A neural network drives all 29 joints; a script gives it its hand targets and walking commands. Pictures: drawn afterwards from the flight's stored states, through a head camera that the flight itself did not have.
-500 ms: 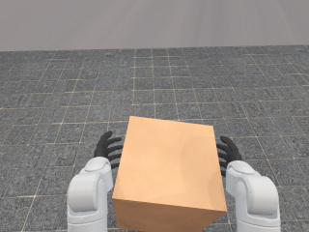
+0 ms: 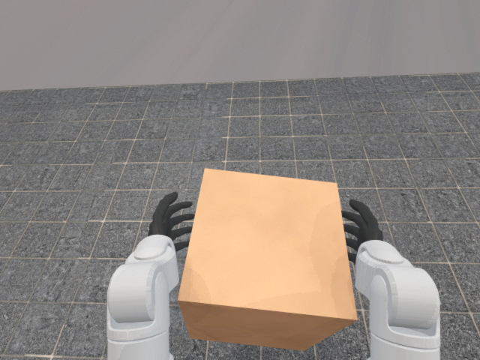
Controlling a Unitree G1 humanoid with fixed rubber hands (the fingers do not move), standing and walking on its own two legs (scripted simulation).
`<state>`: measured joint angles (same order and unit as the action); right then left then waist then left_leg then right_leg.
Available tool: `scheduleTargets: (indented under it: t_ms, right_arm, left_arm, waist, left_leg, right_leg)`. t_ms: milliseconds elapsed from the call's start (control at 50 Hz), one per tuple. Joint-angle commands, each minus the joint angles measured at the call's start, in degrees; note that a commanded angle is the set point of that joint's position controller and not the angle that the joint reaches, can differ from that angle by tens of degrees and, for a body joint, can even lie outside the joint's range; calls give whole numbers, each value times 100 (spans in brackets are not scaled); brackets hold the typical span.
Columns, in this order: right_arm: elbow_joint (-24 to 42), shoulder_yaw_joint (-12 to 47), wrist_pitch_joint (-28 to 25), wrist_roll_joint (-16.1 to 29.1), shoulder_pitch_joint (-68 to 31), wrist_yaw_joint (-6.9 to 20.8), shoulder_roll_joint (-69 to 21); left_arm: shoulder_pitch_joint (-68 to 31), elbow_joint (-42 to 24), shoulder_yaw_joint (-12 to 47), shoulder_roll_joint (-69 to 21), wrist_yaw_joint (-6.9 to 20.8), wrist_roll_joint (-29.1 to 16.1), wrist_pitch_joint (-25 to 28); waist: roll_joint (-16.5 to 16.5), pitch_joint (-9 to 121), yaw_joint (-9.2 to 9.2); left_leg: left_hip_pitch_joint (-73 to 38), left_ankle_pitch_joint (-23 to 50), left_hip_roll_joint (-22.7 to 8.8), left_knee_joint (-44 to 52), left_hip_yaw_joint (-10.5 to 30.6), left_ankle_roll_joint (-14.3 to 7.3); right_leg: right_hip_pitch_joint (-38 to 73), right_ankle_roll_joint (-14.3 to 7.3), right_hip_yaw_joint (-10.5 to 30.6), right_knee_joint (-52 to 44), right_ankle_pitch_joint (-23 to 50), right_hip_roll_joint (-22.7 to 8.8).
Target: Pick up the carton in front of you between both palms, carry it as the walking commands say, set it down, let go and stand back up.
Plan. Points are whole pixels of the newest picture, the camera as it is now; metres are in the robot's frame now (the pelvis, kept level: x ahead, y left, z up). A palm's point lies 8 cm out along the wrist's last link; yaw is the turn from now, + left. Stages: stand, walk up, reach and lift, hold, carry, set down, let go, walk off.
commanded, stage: carry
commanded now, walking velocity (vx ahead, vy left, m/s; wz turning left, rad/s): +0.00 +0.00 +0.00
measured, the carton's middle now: (258, 266) +0.27 +0.01 -0.01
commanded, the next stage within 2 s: none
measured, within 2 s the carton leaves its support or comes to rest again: neither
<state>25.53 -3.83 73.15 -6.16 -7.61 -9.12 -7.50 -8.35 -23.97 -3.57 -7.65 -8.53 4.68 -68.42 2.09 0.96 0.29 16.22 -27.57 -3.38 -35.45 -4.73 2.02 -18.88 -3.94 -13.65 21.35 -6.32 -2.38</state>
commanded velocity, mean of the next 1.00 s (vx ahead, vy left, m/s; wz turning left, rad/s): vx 0.00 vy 0.00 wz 0.00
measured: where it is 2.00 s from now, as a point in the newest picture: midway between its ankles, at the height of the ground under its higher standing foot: outside the picture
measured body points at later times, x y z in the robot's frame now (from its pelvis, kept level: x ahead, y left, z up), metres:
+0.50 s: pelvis +0.10 +0.02 +0.00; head +0.09 +0.02 +0.45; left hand +0.39 +0.16 +0.07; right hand +0.38 -0.14 +0.06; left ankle +0.02 +0.13 -0.73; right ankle +0.06 -0.09 -0.74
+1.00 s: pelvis +0.07 +0.02 -0.01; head +0.06 +0.02 +0.44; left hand +0.37 +0.16 +0.01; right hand +0.38 -0.14 +0.01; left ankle +0.02 +0.13 -0.74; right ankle +0.06 -0.09 -0.74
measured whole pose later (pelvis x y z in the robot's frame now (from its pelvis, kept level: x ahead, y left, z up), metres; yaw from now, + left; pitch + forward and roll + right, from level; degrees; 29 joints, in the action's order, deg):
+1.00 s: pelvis +0.07 +0.02 -0.01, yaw +0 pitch +2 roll +0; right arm -13.4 -11.0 40.2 -15.3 -14.5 -1.9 -8.6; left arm -13.8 13.3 -9.9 -8.4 -2.6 14.9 -40.7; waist 0.1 4.2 -0.1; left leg 11.6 -20.0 -4.0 -29.9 -9.6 0.5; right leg -15.3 -0.3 -10.4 30.8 -17.2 -4.0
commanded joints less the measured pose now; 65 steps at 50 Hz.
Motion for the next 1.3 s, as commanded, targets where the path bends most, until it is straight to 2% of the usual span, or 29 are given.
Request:
scheduleTargets:
  t_ms: [0, 20, 40, 60, 80, 100, 160, 200, 240, 380, 600, 720, 860, 940, 1020, 1100, 1180, 1280]
  right_arm:
    - [982, 4184, -435, 2405, -2697, 1338, -5555]
    - [1040, 4172, -438, 2394, -2673, 1327, -5511]
    - [1068, 4141, -411, 2367, -2646, 1323, -5434]
    - [1031, 4115, -383, 2331, -2664, 1326, -5339]
    - [945, 4029, -353, 2299, -2684, 1326, -5257]
    - [793, 3947, -295, 2272, -2577, 1331, -5176]
    - [339, 3766, -210, 2162, -2321, 1362, -5021]
    - [271, 3730, -209, 2193, -2466, 1386, -5023]
    - [204, 3757, -241, 2228, -2613, 1415, -5095]
    - [-258, 3813, -679, 2147, -2986, 1626, -5236]
    - [-1346, 3508, -1691, 1683, -3027, 1921, -5357]
    - [-2197, 3008, -2331, 1213, -2841, 2041, -5289]
    - [-3180, 2406, -3238, 694, -3101, 2120, -5172]
    - [-3529, 2297, -3671, 566, -3376, 2159, -5168]
    - [-3615, 2382, -3773, 566, -3441, 2180, -5293]
    - [-3435, 2587, -3573, 689, -3315, 2169, -5438]
    - [-3488, 2473, -3365, 633, -3125, 2155, -5327]
    - [-3524, 2405, -3347, 622, -3246, 2167, -5364]
  left_arm:
    - [-1810, -407, 3813, -5865, 1354, -2164, -18]
    - [-1822, -469, 3845, -5821, 1345, -2165, -16]
    - [-1800, -454, 3844, -5754, 1335, -2138, -29]
    - [-1835, -455, 3826, -5652, 1336, -2102, -71]
    - [-1915, -461, 3853, -5590, 1338, -2110, -134]
    - [-1856, -306, 3837, -5515, 1331, -2086, -191]
    - [-1733, -36, 3759, -5334, 1319, -2005, -293]
    - [-1829, 72, 3753, -5366, 1317, -1997, -295]
    - [-1915, 197, 3758, -5453, 1328, -1991, -262]
    - [-2116, 798, 3680, -5618, 1521, -1809, 151]
    - [-2311, 1660, 3373, -5662, 1827, -1393, 1176]
    - [-2505, 2155, 3027, -5511, 1935, -1020, 1831]
    - [-3265, 2758, 2558, -5231, 2019, -673, 2772]
    - [-3465, 3169, 2383, -5220, 2042, -502, 3203]
    - [-3471, 3309, 2408, -5340, 2062, -475, 3302]
    - [-3352, 3113, 2604, -5468, 2047, -604, 3098]
    - [-3188, 3173, 2511, -5367, 2030, -561, 2889]
    - [-3356, 3177, 2469, -5399, 2047, -575, 2876]
  waist:
    - [-912, 2543, -27]
    - [-856, 2536, -34]
    - [-761, 2489, -32]
    - [-488, 2309, -21]
    - [-82, 2136, 21]
    - [26, 2082, -5]
    - [98, 1996, -27]
    - [61, 2062, -22]
    - [59, 2058, -20]
    - [-141, 2086, -37]
    - [-171, 2236, -35]
    - [-157, 2183, -40]
    - [-183, 1969, -40]
    - [-192, 1965, -41]
    - [-219, 2008, -39]
    - [-215, 2026, -39]
    - [-219, 1933, -39]
    - [-209, 1790, -31]
  left_leg:
    - [-433, 1294, -79, 1147, -202, -6]
    - [-759, 1977, -166, 1457, -224, 14]
    - [-1017, 2344, -363, 1533, -156, 36]
    - [-887, 2858, -728, 1466, 113, 21]
    - [-752, 3389, -810, 1092, 143, -39]
    - [-818, 3734, -824, 963, 108, -47]
    - [-847, 4844, -733, 724, 88, -53]
    - [-947, 5362, -697, 594, 50, -70]
    - [-1004, 5577, -692, 557, 26, -75]
    - [-989, 5142, -595, 561, -63, -61]
    - [-1133, 4948, -613, 549, -94, -73]
    - [-1112, 4596, -668, 561, -101, -105]
    - [-888, 3377, -643, 750, -85, -163]
    - [-867, 2957, -629, 846, -47, -184]
    - [-833, 2794, -631, 888, -28, -188]
    - [-794, 2740, -641, 909, -21, -184]
    - [-705, 2631, -655, 946, -14, -187]
    - [-587, 2334, -651, 1039, 5, -201]
  right_leg:
    - [2048, -210, 853, -124, 2267, -1261]
    - [1799, -114, 749, -15, 1848, -1146]
    - [1495, 17, 697, 73, 1256, -1060]
    - [1372, 190, 527, 247, 875, -902]
    - [1336, 301, 617, 329, 1157, -786]
    - [1259, 322, 664, 499, 1501, -809]
    - [1203, 372, 684, 942, 2536, -767]
    - [1126, 397, 642, 1086, 2621, -693]
    - [1079, 431, 623, 1091, 2471, -632]
    - [1306, 434, 693, 1040, 2928, -660]
    - [1342, 397, 729, 1045, 2883, -699]
    - [1244, 356, 783, 1029, 2497, -746]
    - [1119, 314, 842, 818, 1584, -777]
    - [1116, 305, 866, 684, 1236, -777]
    - [1149, 302, 875, 628, 1133, -781]
    - [1134, 306, 885, 608, 1098, -790]
    - [1044, 314, 897, 566, 1027, -794]
    - [925, 315, 915, 476, 770, -785]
